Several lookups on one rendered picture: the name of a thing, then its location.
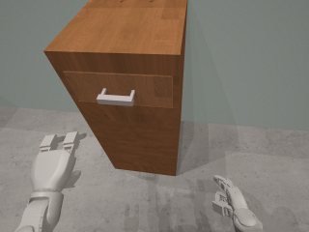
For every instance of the left robot hand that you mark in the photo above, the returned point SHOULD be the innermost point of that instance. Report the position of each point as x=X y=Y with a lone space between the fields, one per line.
x=52 y=169

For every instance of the right robot hand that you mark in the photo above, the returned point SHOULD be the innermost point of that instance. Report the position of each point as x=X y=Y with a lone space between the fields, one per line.
x=225 y=204

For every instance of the drawer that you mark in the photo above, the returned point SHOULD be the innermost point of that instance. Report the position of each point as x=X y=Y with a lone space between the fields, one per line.
x=150 y=89

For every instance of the cabinet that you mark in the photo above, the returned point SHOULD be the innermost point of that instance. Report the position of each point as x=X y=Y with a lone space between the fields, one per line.
x=133 y=37

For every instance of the handle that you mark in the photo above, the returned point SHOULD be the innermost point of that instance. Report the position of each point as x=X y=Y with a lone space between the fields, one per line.
x=115 y=99

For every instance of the robot left forearm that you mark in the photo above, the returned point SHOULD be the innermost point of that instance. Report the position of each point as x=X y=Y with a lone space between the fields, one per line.
x=43 y=211

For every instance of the robot right forearm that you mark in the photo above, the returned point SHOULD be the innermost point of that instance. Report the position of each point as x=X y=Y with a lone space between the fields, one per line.
x=245 y=221

